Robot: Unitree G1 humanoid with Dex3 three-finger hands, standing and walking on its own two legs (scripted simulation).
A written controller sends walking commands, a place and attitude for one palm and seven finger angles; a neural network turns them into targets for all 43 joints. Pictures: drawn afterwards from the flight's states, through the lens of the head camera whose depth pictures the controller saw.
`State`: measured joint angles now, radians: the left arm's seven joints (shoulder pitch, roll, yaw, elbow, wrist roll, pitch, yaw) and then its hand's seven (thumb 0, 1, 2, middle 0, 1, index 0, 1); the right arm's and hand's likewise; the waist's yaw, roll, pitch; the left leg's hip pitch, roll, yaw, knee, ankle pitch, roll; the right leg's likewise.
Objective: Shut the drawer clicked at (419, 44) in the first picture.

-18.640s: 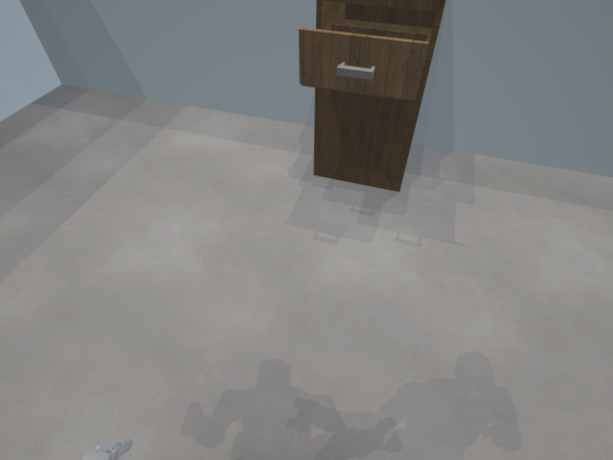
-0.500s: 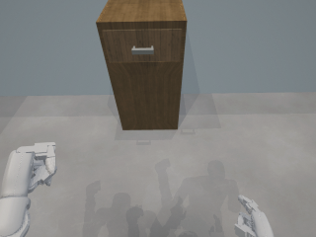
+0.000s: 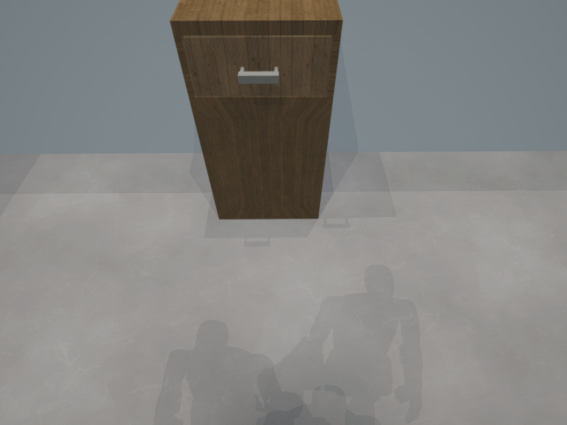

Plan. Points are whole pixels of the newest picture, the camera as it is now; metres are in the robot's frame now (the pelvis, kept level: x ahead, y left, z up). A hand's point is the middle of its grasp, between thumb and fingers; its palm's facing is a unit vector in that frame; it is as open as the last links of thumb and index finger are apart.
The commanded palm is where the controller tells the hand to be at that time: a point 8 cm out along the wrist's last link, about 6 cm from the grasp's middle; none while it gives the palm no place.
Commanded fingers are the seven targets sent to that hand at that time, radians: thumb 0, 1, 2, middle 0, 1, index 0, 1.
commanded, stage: let the arm hang, fingers relaxed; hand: left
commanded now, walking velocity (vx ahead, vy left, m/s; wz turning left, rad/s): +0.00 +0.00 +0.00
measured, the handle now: (259, 73) +1.00 +0.13 -0.05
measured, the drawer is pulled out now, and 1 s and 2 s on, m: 0.00 0.00 0.00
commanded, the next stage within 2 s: look to check the result in 0.52 s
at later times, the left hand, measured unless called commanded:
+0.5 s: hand out of the picture +0.00 +0.15 -0.18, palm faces +0.01 -0.99 -0.17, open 7.4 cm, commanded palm none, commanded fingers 0.00 0.90 0.90 -0.20 -0.30 -0.20 -0.30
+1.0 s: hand out of the picture +0.01 +0.15 -0.18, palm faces +0.01 -0.98 -0.18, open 7.4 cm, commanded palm none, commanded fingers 0.00 0.90 0.90 -0.20 -0.30 -0.20 -0.30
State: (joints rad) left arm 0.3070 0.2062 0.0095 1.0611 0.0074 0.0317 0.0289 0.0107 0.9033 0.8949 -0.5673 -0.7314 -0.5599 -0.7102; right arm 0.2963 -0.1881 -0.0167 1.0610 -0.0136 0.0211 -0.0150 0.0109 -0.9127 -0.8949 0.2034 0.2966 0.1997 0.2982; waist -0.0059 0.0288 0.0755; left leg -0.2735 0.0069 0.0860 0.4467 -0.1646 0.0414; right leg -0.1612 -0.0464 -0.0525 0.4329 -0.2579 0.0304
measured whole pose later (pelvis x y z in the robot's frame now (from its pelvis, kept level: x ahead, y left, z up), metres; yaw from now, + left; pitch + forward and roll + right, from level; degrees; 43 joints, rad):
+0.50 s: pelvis +0.01 +0.00 +0.00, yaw -1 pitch -1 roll +0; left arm 0.28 0.11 0.00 1.15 0.01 0.00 0.04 0.01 0.91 0.90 -0.20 -0.31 -0.20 -0.30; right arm 0.31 -0.11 -0.02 1.15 -0.01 0.00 -0.03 0.01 -0.91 -0.89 0.20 0.30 0.20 0.30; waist -0.02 0.01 0.05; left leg -0.23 0.01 0.11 0.42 -0.17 0.04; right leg -0.14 -0.04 -0.03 0.43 -0.26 0.03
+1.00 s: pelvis +0.01 -0.01 +0.00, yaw -1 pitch -1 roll +0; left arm 0.28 0.11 0.01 1.15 0.01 0.00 0.04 0.00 0.90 0.90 -0.20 -0.30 -0.19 -0.30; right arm 0.29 -0.11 -0.03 1.15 -0.01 -0.01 -0.03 0.01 -0.91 -0.89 0.20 0.30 0.20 0.30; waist -0.01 0.01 0.06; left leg -0.22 0.02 0.11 0.42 -0.18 0.03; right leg -0.13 -0.04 -0.03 0.42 -0.27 0.02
